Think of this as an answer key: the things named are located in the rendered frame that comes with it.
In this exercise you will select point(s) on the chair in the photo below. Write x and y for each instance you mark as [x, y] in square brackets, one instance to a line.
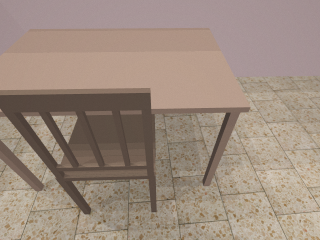
[101, 147]

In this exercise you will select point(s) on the table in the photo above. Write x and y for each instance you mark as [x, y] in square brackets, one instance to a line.
[184, 68]

